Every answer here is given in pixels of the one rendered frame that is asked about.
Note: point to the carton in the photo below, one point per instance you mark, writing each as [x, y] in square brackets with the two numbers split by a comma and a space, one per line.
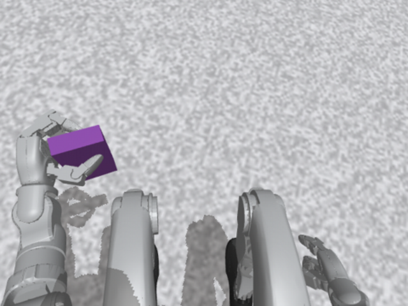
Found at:
[77, 147]

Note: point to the left robot arm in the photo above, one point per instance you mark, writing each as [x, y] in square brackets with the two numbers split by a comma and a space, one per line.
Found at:
[39, 278]

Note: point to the left robot hand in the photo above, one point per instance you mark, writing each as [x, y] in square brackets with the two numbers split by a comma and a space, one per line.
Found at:
[34, 161]

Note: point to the right robot arm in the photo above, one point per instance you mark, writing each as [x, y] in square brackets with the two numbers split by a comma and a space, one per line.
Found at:
[344, 292]

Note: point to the right robot foot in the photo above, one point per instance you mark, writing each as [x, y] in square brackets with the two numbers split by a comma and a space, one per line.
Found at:
[231, 271]

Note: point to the right robot hand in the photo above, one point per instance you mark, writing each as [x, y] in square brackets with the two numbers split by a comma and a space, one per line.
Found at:
[318, 273]

